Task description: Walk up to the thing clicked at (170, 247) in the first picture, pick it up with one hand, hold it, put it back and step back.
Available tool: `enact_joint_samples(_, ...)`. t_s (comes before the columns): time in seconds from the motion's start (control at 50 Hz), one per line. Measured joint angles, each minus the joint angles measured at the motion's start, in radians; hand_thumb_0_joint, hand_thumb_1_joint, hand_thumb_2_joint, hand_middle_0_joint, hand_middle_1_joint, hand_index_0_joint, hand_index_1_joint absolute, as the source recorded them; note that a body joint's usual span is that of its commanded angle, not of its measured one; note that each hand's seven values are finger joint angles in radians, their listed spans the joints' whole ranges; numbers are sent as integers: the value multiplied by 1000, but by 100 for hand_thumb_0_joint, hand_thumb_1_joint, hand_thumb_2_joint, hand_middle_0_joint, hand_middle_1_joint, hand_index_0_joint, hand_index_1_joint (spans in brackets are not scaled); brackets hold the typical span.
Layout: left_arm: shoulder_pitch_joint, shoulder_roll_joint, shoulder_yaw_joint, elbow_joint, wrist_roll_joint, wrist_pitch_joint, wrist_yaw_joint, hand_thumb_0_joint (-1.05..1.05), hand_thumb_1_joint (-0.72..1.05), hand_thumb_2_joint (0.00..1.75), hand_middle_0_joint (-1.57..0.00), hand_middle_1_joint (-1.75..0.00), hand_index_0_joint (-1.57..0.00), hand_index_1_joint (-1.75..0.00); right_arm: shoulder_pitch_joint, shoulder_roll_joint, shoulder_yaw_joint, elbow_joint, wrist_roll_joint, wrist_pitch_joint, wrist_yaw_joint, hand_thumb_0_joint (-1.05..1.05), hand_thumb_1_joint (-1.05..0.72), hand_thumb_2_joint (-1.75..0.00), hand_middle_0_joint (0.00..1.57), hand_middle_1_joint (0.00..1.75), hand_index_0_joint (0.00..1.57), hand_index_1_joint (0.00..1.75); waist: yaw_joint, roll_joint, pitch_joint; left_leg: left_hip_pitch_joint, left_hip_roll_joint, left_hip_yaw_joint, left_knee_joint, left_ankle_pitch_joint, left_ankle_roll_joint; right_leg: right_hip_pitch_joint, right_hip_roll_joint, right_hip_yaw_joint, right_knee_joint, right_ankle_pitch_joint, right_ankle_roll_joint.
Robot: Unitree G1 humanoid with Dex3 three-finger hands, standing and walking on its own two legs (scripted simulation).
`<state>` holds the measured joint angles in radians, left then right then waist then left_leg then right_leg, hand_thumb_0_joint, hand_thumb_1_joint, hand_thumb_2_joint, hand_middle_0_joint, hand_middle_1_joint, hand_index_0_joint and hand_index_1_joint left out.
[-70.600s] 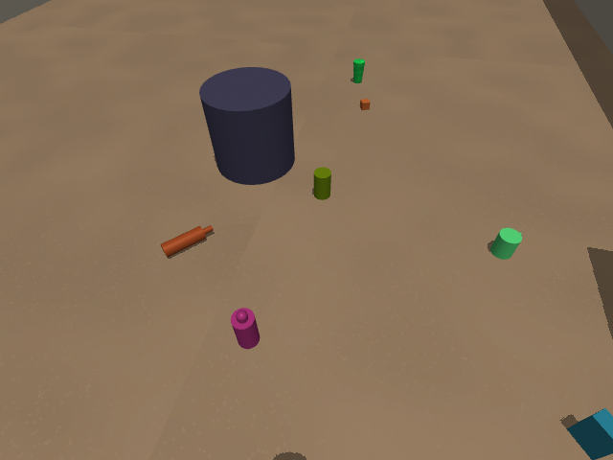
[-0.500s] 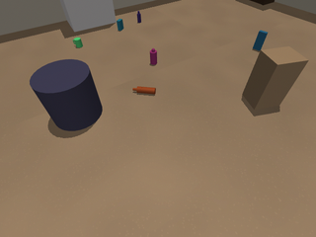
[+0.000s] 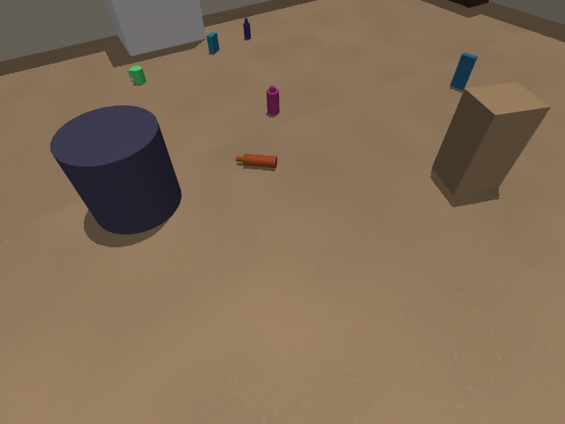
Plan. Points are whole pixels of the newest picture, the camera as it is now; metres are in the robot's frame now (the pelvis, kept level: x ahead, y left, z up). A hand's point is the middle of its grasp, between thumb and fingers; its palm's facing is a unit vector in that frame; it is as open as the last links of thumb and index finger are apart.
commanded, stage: stand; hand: left
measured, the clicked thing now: (256, 160) +1.53 +0.20 -0.75
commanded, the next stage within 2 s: walk up in 0.48 s
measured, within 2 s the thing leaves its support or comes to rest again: neither
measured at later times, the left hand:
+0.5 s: hand out of the picture +0.06 +0.25 -0.16, palm faces -0.03 -0.94 -0.34, open 7.3 cm
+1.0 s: hand out of the picture +0.14 +0.20 -0.14, palm faces -0.01 -0.92 -0.39, open 7.4 cm
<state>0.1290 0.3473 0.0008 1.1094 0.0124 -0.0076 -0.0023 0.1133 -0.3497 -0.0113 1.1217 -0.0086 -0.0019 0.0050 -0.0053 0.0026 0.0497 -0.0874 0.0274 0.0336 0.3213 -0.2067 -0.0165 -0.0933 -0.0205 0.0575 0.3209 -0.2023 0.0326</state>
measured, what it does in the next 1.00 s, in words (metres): walks ahead: right foot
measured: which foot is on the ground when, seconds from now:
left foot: down 0.00-0.76, up 0.78-1.00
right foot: down 0.00-0.52, up 0.54-0.74, down 0.76-1.00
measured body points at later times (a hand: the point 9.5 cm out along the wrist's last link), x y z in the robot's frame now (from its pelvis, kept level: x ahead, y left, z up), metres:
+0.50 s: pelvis -0.01 +0.00 +0.00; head -0.01 +0.00 +0.45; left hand +0.06 +0.30 -0.13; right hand +0.06 -0.30 -0.13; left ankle -0.02 +0.13 -0.75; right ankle -0.02 -0.14 -0.75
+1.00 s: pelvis +0.10 -0.08 -0.01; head +0.10 -0.10 +0.44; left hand +0.14 +0.25 -0.11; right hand +0.16 -0.41 -0.13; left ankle +0.16 +0.05 -0.69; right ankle +0.08 -0.19 -0.75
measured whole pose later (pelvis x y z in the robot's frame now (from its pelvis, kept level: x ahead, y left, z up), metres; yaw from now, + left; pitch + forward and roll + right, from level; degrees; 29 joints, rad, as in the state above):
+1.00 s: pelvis +0.10 -0.08 -0.01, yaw -3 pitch -3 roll -2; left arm 0.33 0.38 0.07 0.96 0.02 -0.07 -0.06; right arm 0.26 -0.45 -0.09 0.97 -0.02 -0.02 0.08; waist 0.03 0.08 0.03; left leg -0.48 0.03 -0.06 0.95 -0.28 0.00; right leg -0.11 0.01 -0.09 0.41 -0.25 -0.03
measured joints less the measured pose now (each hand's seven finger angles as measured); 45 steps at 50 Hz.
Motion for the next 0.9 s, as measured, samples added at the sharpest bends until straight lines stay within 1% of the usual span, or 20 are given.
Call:
enact_joint_samples(0.48,9,2,2,-3,2,1,-2,0,91,90,-21,-30,-20,-30,10,0,-2,-1,-2,2,3,1,-90,-90,20,30,21,30,-2,-2,-1,-1,-1,-1,2,15,2,1,-1,0,-2,17,2)
enact_joint_samples(0.5,16,2,11,-11,7,3,-11,0,91,90,-21,-30,-20,-30,17,0,-11,-9,-7,1,10,1,-90,-90,20,30,21,30,0,-3,-4,-8,-1,2,18,-12,10,-11,0,2,23,-18,-7)
enact_joint_samples(0.52,29,7,21,-22,15,4,-25,0,91,90,-21,-30,-20,-30,30,1,-23,-22,-13,-7,19,1,-90,-90,20,30,21,30,4,-7,-11,-15,-2,9,40,-54,21,-34,0,6,75,-89,-21)
enact_joint_samples(0.54,43,13,31,-29,21,7,-37,0,91,90,-21,-30,-20,-30,44,0,-35,-36,-19,-16,28,1,-90,-90,20,30,21,30,7,-10,-19,-18,-1,19,50,-78,29,-71,-1,0,156,-148,-31)
enact_joint_samples(0.56,54,21,40,-36,27,13,-47,0,91,90,-21,-30,-20,-30,59,-2,-46,-53,-22,-26,34,1,-90,-90,20,30,21,30,6,-9,-25,-18,4,26,51,-76,38,-116,2,-9,253,-185,-36)
enact_joint_samples(0.6,63,41,54,-47,30,18,-63,0,91,90,-21,-30,-20,-30,90,-10,-60,-82,-26,-46,38,1,-90,-90,20,30,21,30,-3,-7,-26,-13,15,29,44,-55,49,-202,5,-20,416,-209,-42)
enact_joint_samples(0.62,66,54,60,-55,28,16,-70,1,91,90,-21,-30,-20,-30,106,-14,-64,-91,-28,-51,39,1,-90,-90,20,30,21,30,-5,-10,-23,-6,19,32,38,-50,50,-234,-2,-24,456,-213,-44)
enact_joint_samples(0.66,75,76,73,-76,25,12,-87,1,91,90,-21,-30,-20,-30,133,-29,-72,-99,-36,-48,43,1,-90,-90,20,30,21,30,-4,-12,-19,12,33,42,32,-50,40,-273,-23,-40,463,-216,-42)
enact_joint_samples(0.7,88,90,83,-93,24,7,-100,1,91,90,-21,-30,-20,-30,151,-52,-80,-101,-43,-39,46,1,-90,-90,20,30,21,30,-2,-5,-17,29,49,50,45,-72,24,-275,-44,-56,397,-200,-40)
enact_joint_samples(0.74,103,100,92,-105,26,-1,-106,1,91,90,-21,-30,-20,-30,162,-75,-89,-104,-46,-27,48,1,-90,-90,20,30,21,30,0,5,-17,32,66,57,100,-121,16,-247,-55,-75,304,-140,-38)
enact_joint_samples(0.76,113,107,96,-111,27,-11,-105,1,91,90,-21,-30,-20,-30,166,-86,-91,-107,-47,-20,47,1,-90,-90,20,30,21,30,2,10,-19,19,78,56,161,-170,23,-226,-53,-83,261,-97,-33)
enact_joint_samples(0.78,118,109,102,-116,30,-23,-99,0,91,90,-21,-30,-20,-30,168,-98,-93,-110,-48,-13,44,1,-90,-90,20,30,21,30,3,29,-16,-10,97,36,258,-252,44,-220,-36,-96,266,-28,-30)
enact_joint_samples(0.8,123,105,108,-124,34,-33,-89,0,91,90,-21,-30,-20,-30,168,-106,-94,-110,-43,-4,39,1,-90,-90,20,30,21,30,6,47,-15,-62,97,-13,393,-308,51,-224,-19,-111,300,-35,-31)
enact_joint_samples(0.82,131,98,107,-132,34,-40,-81,0,91,90,-20,-30,-20,-30,166,-110,-94,-107,-37,6,37,1,-90,-90,20,30,21,30,15,58,-17,-115,73,-58,523,-317,48,-221,-10,-118,319,-58,-36)
enact_joint_samples(0.84,139,88,103,-137,31,-43,-76,0,91,90,-20,-30,-20,-30,161,-114,-93,-104,-31,12,38,1,-90,-90,20,30,21,30,24,67,-19,-164,48,-87,624,-296,46,-205,-2,-122,313,-72,-43)
enact_joint_samples(0.86,148,76,96,-139,27,-45,-73,0,91,90,-20,-30,-20,-30,154,-117,-91,-103,-23,12,41,1,-90,-90,20,30,20,30,29,77,-19,-208,29,-100,693,-261,46,-181,5,-126,290,-75,-48)
enact_joint_samples(0.9,165,55,84,-138,20,-47,-68,0,91,90,-20,-30,-20,-30,146,-120,-84,-113,-10,-1,48,1,-91,-90,20,30,20,30,34,91,-21,-281,10,-99,739,-186,43,-125,16,-134,222,-63,-52)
